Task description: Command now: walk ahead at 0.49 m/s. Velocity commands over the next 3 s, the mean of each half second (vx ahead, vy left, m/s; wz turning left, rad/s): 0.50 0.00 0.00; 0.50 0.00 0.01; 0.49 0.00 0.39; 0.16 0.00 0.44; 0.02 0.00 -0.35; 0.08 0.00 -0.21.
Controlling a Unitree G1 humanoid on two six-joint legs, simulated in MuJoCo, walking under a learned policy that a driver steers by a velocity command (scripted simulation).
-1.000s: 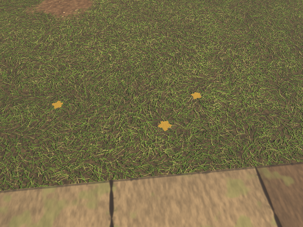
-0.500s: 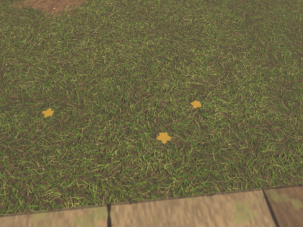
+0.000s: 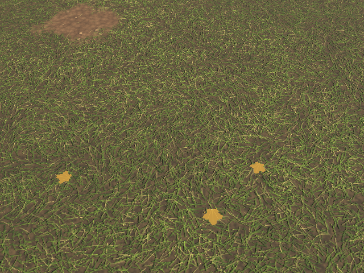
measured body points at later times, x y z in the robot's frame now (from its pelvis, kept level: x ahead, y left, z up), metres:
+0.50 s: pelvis +0.25 +0.04 +0.00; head +0.26 +0.05 +0.45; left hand +0.33 +0.30 -0.14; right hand +0.20 -0.22 -0.14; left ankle +0.20 +0.09 -0.75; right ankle +0.32 -0.13 -0.67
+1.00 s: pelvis +0.58 -0.04 -0.18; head +0.63 -0.06 +0.26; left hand +0.70 +0.20 -0.31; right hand +0.51 -0.30 -0.34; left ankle +0.38 +0.10 -0.67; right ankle +0.64 -0.12 -0.92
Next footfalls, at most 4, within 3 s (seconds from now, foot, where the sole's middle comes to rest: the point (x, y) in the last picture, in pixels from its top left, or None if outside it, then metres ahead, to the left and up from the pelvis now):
0.24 left None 0.24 0.09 -0.78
0.90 right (227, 248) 0.68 -0.13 -0.95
1.36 left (182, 202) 0.89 0.07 -0.95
1.86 right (199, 161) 1.14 -0.01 -0.95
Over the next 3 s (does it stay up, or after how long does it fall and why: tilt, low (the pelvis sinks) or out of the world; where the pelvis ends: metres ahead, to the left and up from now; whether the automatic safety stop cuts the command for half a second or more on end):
stays up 1.00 -0.02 -0.16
